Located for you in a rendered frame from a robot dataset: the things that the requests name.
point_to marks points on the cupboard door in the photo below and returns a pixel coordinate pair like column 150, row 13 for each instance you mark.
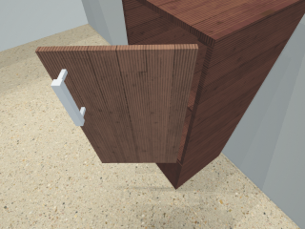
column 136, row 96

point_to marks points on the handle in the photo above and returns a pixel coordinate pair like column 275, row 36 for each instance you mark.
column 59, row 87

